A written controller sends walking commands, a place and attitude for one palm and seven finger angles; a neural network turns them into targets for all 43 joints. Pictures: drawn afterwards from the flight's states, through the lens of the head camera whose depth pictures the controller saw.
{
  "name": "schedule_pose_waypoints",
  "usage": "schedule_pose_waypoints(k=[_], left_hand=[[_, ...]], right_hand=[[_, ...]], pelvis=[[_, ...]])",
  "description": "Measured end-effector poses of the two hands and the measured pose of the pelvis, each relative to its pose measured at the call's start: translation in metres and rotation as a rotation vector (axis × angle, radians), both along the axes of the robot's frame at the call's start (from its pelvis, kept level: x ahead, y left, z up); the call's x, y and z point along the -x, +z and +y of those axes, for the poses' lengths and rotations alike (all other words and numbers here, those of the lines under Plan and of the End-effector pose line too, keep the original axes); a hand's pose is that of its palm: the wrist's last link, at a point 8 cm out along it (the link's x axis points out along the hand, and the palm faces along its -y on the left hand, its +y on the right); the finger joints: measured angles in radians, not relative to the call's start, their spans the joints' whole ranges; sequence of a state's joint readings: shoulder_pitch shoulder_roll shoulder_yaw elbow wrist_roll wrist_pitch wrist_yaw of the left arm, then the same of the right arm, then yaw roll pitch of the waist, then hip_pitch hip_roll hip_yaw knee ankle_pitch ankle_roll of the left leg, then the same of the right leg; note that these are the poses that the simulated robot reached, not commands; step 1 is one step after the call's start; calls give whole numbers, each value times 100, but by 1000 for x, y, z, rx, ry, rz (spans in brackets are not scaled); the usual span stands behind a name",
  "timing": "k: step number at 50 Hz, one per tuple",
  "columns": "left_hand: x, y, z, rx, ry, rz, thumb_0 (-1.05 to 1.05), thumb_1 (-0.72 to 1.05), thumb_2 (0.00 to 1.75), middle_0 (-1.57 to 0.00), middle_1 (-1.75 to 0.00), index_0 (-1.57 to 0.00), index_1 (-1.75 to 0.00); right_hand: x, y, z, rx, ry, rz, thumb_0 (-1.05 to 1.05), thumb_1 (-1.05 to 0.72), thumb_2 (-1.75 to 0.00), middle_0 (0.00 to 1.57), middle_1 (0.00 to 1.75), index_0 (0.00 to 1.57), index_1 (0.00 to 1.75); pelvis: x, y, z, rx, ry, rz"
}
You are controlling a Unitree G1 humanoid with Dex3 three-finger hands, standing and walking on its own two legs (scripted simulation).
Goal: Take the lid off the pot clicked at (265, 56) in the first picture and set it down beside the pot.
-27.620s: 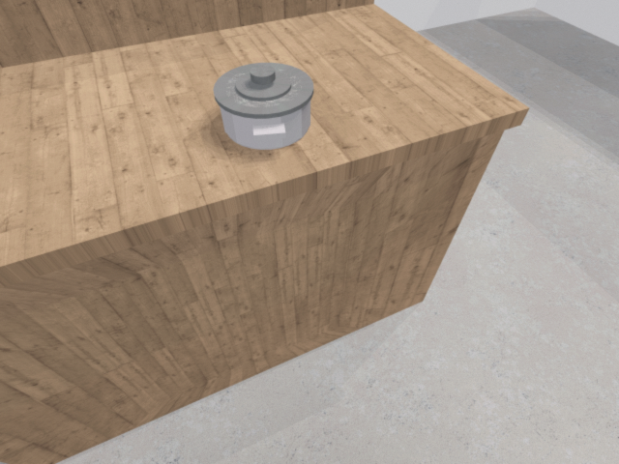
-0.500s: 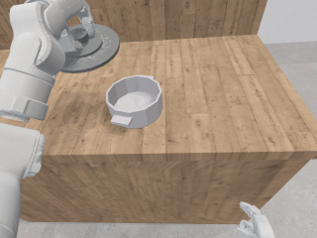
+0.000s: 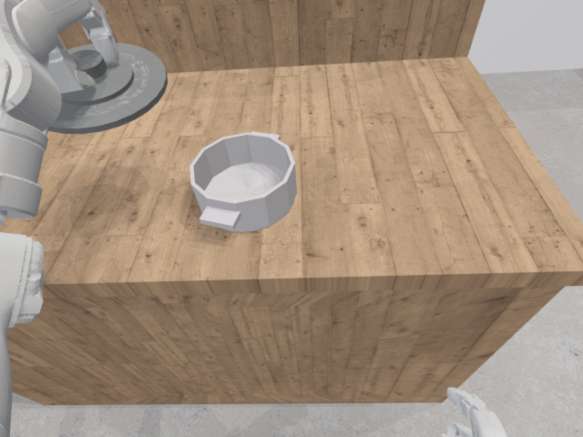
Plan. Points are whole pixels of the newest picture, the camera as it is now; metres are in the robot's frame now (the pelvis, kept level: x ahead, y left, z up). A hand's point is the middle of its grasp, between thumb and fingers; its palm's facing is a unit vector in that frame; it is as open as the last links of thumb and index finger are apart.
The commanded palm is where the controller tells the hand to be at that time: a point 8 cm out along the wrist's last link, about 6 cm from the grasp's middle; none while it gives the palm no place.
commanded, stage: move the lid sideways beside the pot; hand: left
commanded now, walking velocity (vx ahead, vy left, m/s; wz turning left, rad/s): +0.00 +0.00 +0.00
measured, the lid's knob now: (86, 65) +0.47 +0.25 +0.29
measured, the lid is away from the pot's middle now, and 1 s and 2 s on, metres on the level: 0.16 0.25 0.23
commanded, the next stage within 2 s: lower the lid onto the table in 0.88 s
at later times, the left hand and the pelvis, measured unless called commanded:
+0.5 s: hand (32, 67) +0.44 +0.29 +0.31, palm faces -0.10 -0.04 -0.99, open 7.4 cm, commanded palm +0.41 +0.30 +0.38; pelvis +0.01 +0.00 +0.00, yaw +0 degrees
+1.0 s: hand (2, 72) +0.44 +0.33 +0.30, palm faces -0.13 -0.04 -0.99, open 7.4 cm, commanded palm +0.42 +0.32 +0.38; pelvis +0.01 +0.00 +0.00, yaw +0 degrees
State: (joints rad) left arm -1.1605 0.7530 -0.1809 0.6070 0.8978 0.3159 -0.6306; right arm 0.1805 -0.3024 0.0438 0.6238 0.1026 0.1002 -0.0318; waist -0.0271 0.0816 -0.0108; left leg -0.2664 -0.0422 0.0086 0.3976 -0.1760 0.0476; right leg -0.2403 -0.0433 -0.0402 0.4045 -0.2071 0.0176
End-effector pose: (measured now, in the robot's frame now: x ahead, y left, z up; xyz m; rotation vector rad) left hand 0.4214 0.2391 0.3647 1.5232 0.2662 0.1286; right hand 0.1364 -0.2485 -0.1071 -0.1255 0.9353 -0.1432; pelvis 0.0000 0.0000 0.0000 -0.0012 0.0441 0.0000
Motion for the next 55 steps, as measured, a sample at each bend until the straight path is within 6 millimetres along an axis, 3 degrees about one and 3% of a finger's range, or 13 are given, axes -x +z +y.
schedule_pose_waypoints(k=[30,41,55], left_hand=[[-6,-3,55,-6,104,30,-4,19,92,-86,-88,-74,-80],[-6,-5,80,-13,165,43,-5,19,92,-86,-88,-74,-80],[-12,-10,78,1,170,56,-5,20,92,-86,-88,-74,-80]], right_hand=[[2,-3,-5,19,-21,74,0,-91,-90,20,30,20,30],[13,-4,-12,43,-43,124,0,-91,-90,20,30,20,30],[16,-6,-10,36,-44,136,0,-91,-90,20,30,20,30]], pelvis=[[-9,1,1,7,0,25],[-13,2,0,11,1,34],[-13,2,2,13,6,35]])
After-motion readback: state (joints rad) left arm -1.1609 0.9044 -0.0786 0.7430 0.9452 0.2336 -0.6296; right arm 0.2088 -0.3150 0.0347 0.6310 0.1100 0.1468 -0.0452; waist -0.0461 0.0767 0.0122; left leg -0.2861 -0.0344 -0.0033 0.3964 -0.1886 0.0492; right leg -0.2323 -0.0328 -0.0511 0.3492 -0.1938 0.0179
